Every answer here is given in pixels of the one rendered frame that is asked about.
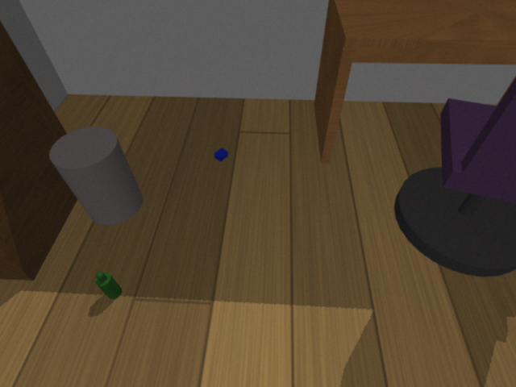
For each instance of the desk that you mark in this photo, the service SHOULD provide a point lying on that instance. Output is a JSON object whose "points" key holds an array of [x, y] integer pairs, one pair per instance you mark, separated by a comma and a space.
{"points": [[406, 31]]}

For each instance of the office chair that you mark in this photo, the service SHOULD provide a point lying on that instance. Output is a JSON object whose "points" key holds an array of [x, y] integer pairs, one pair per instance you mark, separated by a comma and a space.
{"points": [[463, 215]]}

